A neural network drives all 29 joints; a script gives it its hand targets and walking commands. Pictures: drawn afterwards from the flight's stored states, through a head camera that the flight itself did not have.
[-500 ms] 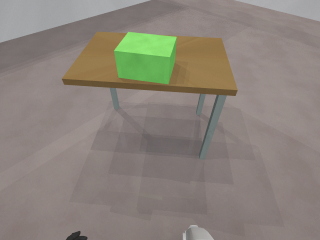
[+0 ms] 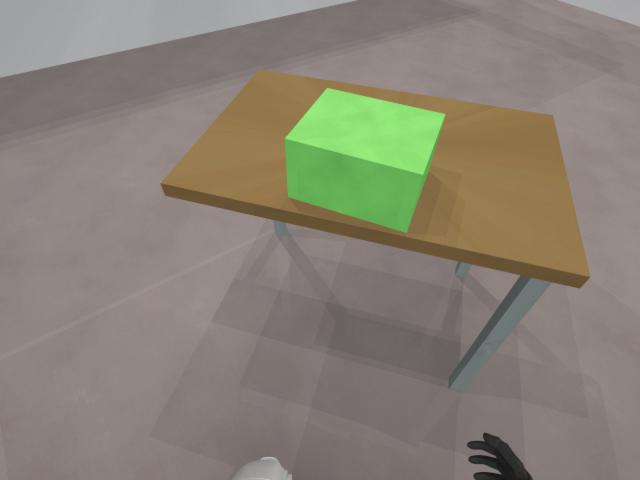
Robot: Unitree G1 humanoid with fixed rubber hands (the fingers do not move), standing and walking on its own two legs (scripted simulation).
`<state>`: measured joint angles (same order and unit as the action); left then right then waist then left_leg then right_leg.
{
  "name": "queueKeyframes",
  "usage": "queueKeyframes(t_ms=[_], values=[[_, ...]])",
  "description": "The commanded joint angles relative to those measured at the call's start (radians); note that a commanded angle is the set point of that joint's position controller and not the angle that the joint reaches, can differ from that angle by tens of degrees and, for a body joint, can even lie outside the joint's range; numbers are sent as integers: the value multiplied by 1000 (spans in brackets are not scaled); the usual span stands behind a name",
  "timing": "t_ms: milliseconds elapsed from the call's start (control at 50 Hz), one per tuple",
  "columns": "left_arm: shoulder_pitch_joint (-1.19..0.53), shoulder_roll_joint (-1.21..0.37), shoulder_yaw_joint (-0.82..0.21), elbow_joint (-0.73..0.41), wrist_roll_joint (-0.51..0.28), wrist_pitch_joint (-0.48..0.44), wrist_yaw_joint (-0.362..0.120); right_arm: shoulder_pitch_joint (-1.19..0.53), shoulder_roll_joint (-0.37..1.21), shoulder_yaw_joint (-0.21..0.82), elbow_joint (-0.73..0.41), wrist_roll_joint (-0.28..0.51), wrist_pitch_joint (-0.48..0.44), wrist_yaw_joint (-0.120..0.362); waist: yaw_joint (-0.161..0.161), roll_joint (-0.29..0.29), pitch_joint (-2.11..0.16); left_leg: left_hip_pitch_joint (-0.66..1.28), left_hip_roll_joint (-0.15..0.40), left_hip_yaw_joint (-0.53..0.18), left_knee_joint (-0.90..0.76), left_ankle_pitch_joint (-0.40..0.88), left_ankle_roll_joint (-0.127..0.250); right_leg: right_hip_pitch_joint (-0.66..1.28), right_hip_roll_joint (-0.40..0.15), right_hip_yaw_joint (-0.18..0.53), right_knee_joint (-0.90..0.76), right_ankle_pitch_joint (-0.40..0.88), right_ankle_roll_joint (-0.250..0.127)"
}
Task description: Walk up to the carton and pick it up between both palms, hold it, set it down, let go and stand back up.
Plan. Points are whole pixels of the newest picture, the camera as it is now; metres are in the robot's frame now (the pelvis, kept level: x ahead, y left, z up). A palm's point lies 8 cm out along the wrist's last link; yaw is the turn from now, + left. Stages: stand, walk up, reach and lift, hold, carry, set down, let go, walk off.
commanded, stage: walk up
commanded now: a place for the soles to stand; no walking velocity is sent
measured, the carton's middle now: (364, 156) +0.71 -0.03 +0.00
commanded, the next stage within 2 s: none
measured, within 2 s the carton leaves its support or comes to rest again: neither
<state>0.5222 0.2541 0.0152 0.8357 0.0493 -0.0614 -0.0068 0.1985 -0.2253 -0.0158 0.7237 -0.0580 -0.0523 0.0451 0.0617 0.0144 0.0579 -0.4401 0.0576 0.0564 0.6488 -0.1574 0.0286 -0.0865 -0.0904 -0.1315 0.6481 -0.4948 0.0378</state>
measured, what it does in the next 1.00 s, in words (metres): walks ahead: right foot, then left foot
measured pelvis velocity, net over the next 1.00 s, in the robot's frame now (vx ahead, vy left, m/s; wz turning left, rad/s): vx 0.22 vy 0.01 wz -0.06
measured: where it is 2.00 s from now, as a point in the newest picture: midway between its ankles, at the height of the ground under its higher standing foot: (282, 479)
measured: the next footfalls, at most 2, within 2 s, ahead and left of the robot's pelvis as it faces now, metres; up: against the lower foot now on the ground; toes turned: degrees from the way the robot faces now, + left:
right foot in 0.40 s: +0.27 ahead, -0.14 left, +0.00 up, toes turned -9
left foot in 0.68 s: +0.27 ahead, +0.11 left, +0.00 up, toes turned +1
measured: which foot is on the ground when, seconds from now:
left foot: down 0.00-0.40, up 0.42-0.66, down 0.68-1.00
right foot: down 0.00-0.00, up 0.02-0.38, down 0.40-1.00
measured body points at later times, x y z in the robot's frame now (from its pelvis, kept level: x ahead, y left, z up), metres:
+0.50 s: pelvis +0.17 -0.02 +0.00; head +0.17 -0.04 +0.45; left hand +0.30 +0.21 -0.11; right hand +0.16 -0.28 -0.15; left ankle +0.13 +0.10 -0.68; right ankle +0.23 -0.14 -0.71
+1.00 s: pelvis +0.22 +0.01 +0.02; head +0.22 +0.02 +0.47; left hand +0.32 +0.25 -0.12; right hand +0.33 -0.24 -0.10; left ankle +0.23 +0.11 -0.71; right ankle +0.23 -0.14 -0.71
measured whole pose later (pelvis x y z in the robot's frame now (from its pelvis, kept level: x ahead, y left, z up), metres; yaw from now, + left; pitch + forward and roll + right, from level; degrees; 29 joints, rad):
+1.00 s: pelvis +0.22 +0.01 +0.02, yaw -4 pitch -2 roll -1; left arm 0.22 0.24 -0.04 0.89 0.01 -0.01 0.01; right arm 0.16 -0.23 0.04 0.87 0.01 0.00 0.01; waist 0.02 -0.02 0.03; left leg -0.24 0.03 0.08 0.59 -0.31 0.02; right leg -0.25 -0.08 -0.07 0.56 -0.26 0.04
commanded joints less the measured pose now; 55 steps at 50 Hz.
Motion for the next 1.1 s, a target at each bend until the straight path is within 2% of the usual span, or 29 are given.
queueKeyframes(t_ms=[0,20,40,80,100,120,160,200,240,280,320,340,360,380,400,420,460,500,540,580,620,640,660,680,700,720,780,880,1080], values=[[99,55,-5,-111,-22,25,-8,346,-269,-93,-10,18,-6,-43,-148,279,-159,540,364,-711,-330,-432,165,-541,90,51,574,-89,-61],[11,118,11,-143,-15,40,-5,318,-261,-95,-14,61,7,-58,-168,156,-74,443,396,-832,-447,-618,212,-597,47,133,641,-110,-54],[-59,125,13,-162,-12,38,-6,275,-231,-81,-22,74,9,-64,-158,114,5,381,374,-733,-449,-559,194,-630,23,176,669,-37,-57],[-63,97,13,-151,-12,26,-6,218,-197,-63,-27,46,-2,-68,-117,125,47,323,347,-530,-402,-341,201,-621,-2,182,632,12,-54],[-51,92,18,-146,-8,22,-5,196,-173,-51,-20,41,-10,-61,-98,145,46,249,318,-456,-405,-287,207,-560,-18,188,572,5,-46],[-49,86,18,-142,-6,21,-8,186,-148,-42,-15,38,-18,-55,-85,127,37,200,292,-390,-405,-248,206,-498,-18,189,530,4,-40],[-46,56,20,-134,-5,24,-15,164,-139,-35,-1,31,-30,-50,-63,138,44,159,267,-298,-398,-179,213,-464,-7,168,450,31,-32],[-104,38,21,-150,1,25,-21,173,-143,-36,18,25,-34,-50,-70,134,68,122,263,-256,-412,-177,215,-454,-11,143,351,98,-31],[-131,29,17,-158,-2,17,-28,156,-155,-35,30,18,-31,-48,-63,148,60,109,234,-173,-396,-246,191,-397,-12,128,212,185,-40],[-156,26,18,-159,-6,9,-26,145,-167,-32,40,14,-19,-44,-61,135,42,53,200,-105,-336,-212,161,-250,30,78,102,280,-44],[-98,23,25,-138,-4,1,-9,143,-161,-19,54,13,1,-39,-21,75,8,-10,167,-36,-177,-107,125,-67,80,24,-14,404,-59],[-65,37,34,-122,-4,-1,2,171,-133,-5,59,10,12,-35,-9,11,-7,-52,133,-17,-80,-104,97,11,92,44,-42,394,-64],[-47,74,46,-123,-1,1,12,217,-83,18,66,11,20,-32,-4,-92,-34,-90,86,19,49,-159,53,78,22,157,-86,365,-84],[-43,149,54,-152,-7,0,21,265,-45,38,56,20,28,-29,-10,-254,-70,-96,4,60,277,-353,-11,35,-226,514,-248,285,-155],[-45,196,64,-149,-40,17,32,271,-105,21,44,22,55,-37,-15,-205,-36,-103,-29,9,393,-537,-35,-67,-337,734,-371,133,-272],[-70,191,61,-148,-55,27,40,224,-128,12,36,13,70,-45,-7,-167,11,-139,-4,-34,458,-547,-39,-111,-357,765,-418,11,-305],[-114,159,49,-139,-48,29,48,189,-123,9,37,11,70,-53,-17,-156,56,-176,33,-78,452,-496,-39,-124,-324,640,-387,97,-306],[-177,126,30,-142,-39,23,46,215,-105,9,59,15,62,-58,-50,-175,10,-61,51,-93,352,-441,-49,-169,-270,488,-342,307,-270],[-245,106,22,-137,-30,19,39,259,-76,10,84,23,57,-59,-84,-212,-47,82,35,-58,272,-346,-52,-222,-230,351,-287,528,-246],[-301,107,16,-139,-25,25,31,247,-58,12,96,32,54,-55,-100,-197,-82,200,9,-20,138,-219,-36,-258,-180,248,-209,688,-219],[-330,113,9,-129,-30,38,23,222,-58,8,90,38,43,-53,-122,-151,-95,320,-2,-6,-60,44,-14,-323,-134,178,-117,653,-175],[-315,93,-2,-126,-32,43,16,204,-88,0,75,33,37,-53,-113,-93,-117,348,23,-50,-95,127,5,-342,-116,166,-80,558,-138],[-275,65,-17,-120,-42,47,10,150,-131,-6,52,35,33,-54,-86,11,-128,322,127,-175,-154,153,36,-334,-62,123,-13,413,-95],[-220,29,-32,-105,-52,56,14,83,-173,-8,36,51,35,-54,-44,69,-139,186,239,-293,-239,113,100,-218,23,83,29,198,-60],[-228,26,-32,-89,-51,65,21,32,-179,-10,49,69,42,-53,-35,69,-84,72,211,-260,-261,8,123,-133,27,103,-22,174,-64],[-243,43,-27,-79,-42,63,20,16,-152,3,57,73,46,-50,-36,62,-51,63,167,-208,-261,-12,90,-124,13,116,-66,222,-68],[-257,84,-23,-47,-38,50,13,30,-139,19,76,70,45,-46,-50,66,-52,118,108,-146,-219,88,47,-138,-22,140,-105,379,-71],[-262,95,-31,-10,-42,41,18,1,-136,20,101,72,43,-41,-55,71,-90,204,105,-121,-210,167,47,-141,-32,128,-133,422,-77],[-284,114,-35,48,-42,42,14,-17,-151,19,146,69,49,-42,-54,6,-56,194,80,-117,-254,26,36,-146,-42,127,-198,352,-77]])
